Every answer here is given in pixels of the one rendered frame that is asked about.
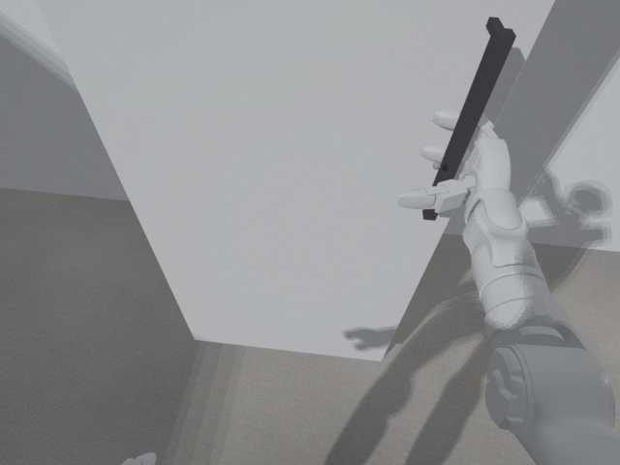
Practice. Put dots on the robot right upper arm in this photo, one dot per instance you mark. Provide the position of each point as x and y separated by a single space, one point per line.
556 401

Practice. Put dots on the handle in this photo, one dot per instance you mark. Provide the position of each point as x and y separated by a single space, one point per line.
492 62

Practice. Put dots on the fridge door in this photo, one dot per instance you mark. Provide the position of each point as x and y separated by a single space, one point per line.
263 145

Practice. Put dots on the robot right forearm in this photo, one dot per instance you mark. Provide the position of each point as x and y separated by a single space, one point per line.
517 303

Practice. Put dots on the robot right hand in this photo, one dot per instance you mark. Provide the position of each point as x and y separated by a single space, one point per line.
488 166

